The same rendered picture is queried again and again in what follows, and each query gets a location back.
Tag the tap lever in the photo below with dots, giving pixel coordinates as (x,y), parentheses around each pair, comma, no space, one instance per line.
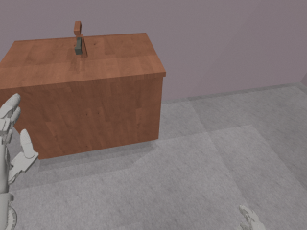
(78,48)

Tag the left robot hand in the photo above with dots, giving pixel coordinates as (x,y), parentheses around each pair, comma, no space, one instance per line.
(9,114)

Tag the robot left forearm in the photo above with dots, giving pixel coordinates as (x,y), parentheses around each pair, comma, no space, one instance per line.
(8,216)

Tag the counter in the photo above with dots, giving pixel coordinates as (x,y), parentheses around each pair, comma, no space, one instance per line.
(108,96)

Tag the right robot hand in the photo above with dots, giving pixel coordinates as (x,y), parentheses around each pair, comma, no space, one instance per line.
(251,218)

